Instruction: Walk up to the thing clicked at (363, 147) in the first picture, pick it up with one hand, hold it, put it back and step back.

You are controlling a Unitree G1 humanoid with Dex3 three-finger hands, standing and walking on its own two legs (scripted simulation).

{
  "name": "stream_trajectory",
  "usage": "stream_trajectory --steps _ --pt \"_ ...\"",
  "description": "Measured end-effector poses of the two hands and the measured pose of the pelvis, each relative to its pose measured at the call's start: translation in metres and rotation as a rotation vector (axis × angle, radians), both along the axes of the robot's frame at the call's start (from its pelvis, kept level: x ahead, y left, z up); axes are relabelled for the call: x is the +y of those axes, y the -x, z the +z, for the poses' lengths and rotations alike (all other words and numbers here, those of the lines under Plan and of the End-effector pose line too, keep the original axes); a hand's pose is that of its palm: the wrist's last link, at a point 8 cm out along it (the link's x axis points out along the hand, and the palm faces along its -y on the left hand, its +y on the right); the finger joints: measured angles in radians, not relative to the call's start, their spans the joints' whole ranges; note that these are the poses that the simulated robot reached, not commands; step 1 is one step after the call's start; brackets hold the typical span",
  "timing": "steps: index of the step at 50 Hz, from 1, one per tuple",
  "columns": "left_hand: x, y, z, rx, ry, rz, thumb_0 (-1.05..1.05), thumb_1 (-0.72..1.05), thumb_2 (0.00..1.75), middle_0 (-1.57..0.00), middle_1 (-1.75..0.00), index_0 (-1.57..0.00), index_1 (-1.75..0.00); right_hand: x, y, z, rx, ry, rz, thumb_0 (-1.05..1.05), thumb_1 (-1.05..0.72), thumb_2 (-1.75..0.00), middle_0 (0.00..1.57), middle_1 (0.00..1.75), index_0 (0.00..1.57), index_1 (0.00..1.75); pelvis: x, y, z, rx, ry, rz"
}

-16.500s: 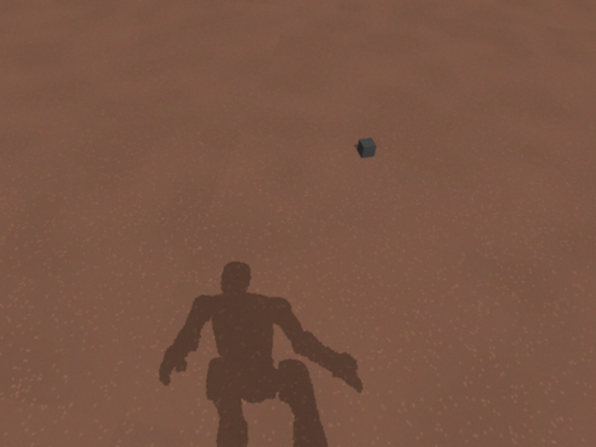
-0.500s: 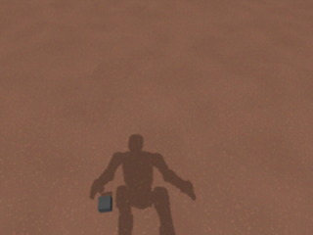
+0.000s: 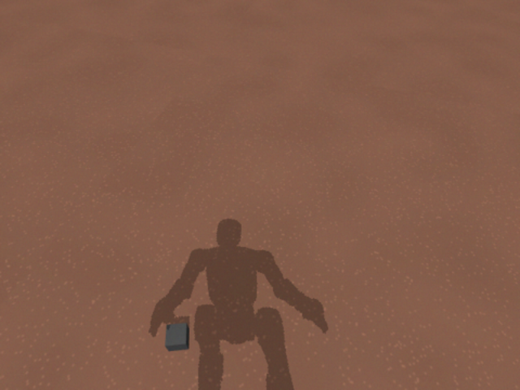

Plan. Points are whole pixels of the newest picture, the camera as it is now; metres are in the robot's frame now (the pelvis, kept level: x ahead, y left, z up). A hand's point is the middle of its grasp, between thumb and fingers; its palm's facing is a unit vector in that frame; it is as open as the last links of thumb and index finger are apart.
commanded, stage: stand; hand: left
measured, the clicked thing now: (177, 337) +0.40 +0.27 -0.75
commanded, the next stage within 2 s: walk up in 0.54 s
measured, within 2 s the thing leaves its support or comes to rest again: neither
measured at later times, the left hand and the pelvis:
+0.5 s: hand out of the picture +0.08 +0.24 -0.16, palm faces -0.04 -0.94 -0.33, open 7.4 cm; pelvis +0.00 -0.01 +0.00, yaw +0 degrees
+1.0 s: hand out of the picture -0.04 +0.23 -0.16, palm faces +0.00 -0.90 -0.43, open 7.4 cm; pelvis -0.10 -0.04 -0.02, yaw +2 degrees
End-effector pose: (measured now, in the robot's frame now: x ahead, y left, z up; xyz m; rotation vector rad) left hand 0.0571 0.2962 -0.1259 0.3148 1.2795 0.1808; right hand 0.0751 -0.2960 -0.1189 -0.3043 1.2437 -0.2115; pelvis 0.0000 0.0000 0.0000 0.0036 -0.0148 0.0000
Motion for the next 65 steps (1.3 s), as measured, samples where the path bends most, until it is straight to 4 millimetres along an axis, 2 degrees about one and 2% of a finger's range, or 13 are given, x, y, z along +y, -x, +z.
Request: stream_trajectory --steps 19,27,31,34,37,41,44,48,53,57,61,65 --pt "-0.007 -0.021 0.004 -0.049 -0.006 -0.012 0.01 0.91 0.90 -0.20 -0.30 -0.21 -0.30 -0.005 -0.013 0.001 -0.030 -0.001 0.000 0.00 -0.91 -0.90 0.20 0.30 0.20 0.30 -0.006 -0.007 0.000 -0.011 0.002 -0.002" --pt "-0.008 -0.019 0.004 -0.057 -0.001 -0.014 0.01 0.90 0.90 -0.20 -0.30 -0.21 -0.30 -0.007 -0.008 0.003 -0.034 0.004 -0.001 0.00 -0.91 -0.90 0.20 0.30 0.20 0.30 -0.006 -0.004 0.000 -0.016 0.003 -0.001" --pt "-0.003 -0.013 0.001 -0.050 -0.014 0.006 0.01 0.90 0.90 -0.20 -0.30 -0.21 -0.30 -0.011 -0.003 0.000 -0.027 0.009 -0.005 0.00 -0.91 -0.90 0.20 0.30 0.20 0.30 -0.007 0.011 -0.004 -0.010 0.003 0.001" --pt "0.001 -0.003 -0.001 -0.039 -0.038 0.005 0.01 0.90 0.90 -0.20 -0.30 -0.21 -0.30 -0.018 0.004 -0.004 -0.023 0.015 0.001 0.00 -0.91 -0.90 0.20 0.30 0.20 0.30 -0.012 0.029 -0.008 -0.006 0.003 0.002" --pt "0.000 0.015 0.000 -0.025 -0.064 0.011 0.01 0.91 0.90 -0.20 -0.30 -0.21 -0.30 -0.030 0.012 -0.010 -0.022 0.024 0.019 0.00 -0.91 -0.90 0.20 0.30 0.20 0.30 -0.022 0.046 -0.012 -0.003 0.006 0.005" --pt "-0.008 0.053 -0.001 -0.012 -0.104 0.029 0.01 0.91 0.90 -0.20 -0.30 -0.21 -0.30 -0.050 0.015 -0.026 -0.052 0.026 0.029 0.00 -0.91 -0.90 0.20 0.30 0.20 0.30 -0.037 0.065 -0.026 -0.004 -0.007 -0.003" --pt "-0.018 0.083 0.003 0.028 -0.107 0.035 0.01 0.91 0.90 -0.20 -0.30 -0.21 -0.30 -0.055 0.021 -0.029 -0.068 0.027 0.036 0.00 -0.91 -0.90 0.20 0.30 0.20 0.30 -0.039 0.079 -0.025 -0.020 -0.008 0.006" --pt "-0.024 0.105 0.011 0.038 -0.103 0.046 0.01 0.90 0.90 -0.20 -0.30 -0.21 -0.30 -0.051 0.043 -0.026 -0.050 0.008 0.052 0.00 -0.91 -0.90 0.20 0.30 0.20 0.30 -0.039 0.093 -0.017 0.001 -0.021 0.014" --pt "-0.021 0.105 0.011 -0.063 -0.108 0.054 0.01 0.90 0.90 -0.21 -0.30 -0.21 -0.30 -0.046 0.080 -0.029 0.037 0.035 0.106 0.00 -0.91 -0.90 0.20 0.30 0.20 0.30 -0.035 0.116 -0.018 0.021 -0.008 0.062" --pt "-0.011 0.113 0.002 -0.145 -0.098 0.066 0.01 0.90 0.90 -0.21 -0.30 -0.21 -0.30 -0.035 0.100 -0.030 0.061 0.059 0.157 0.00 -0.91 -0.90 0.20 0.30 0.20 0.30 -0.027 0.141 -0.025 0.012 0.001 0.102" --pt "0.003 0.136 -0.014 -0.155 -0.067 0.072 0.01 0.90 0.90 -0.21 -0.30 -0.21 -0.30 -0.017 0.117 -0.023 0.018 0.068 0.168 0.00 -0.91 -0.90 0.20 0.30 0.20 0.30 -0.016 0.169 -0.030 -0.028 -0.036 0.093" --pt "0.007 0.164 -0.009 -0.118 -0.052 0.090 0.01 0.90 0.90 -0.20 -0.30 -0.21 -0.30 -0.006 0.136 -0.003 -0.031 0.058 0.164 0.00 -0.91 -0.90 0.20 0.30 0.20 0.30 -0.011 0.187 -0.019 -0.027 0.023 0.104"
